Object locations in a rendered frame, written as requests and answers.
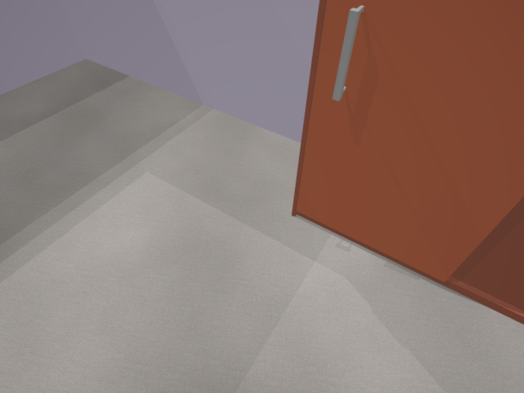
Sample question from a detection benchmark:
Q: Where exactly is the handle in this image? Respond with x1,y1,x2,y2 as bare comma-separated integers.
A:
332,6,364,101

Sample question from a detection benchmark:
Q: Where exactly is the wardrobe door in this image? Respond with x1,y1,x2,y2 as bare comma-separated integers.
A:
296,0,524,282
450,197,524,310

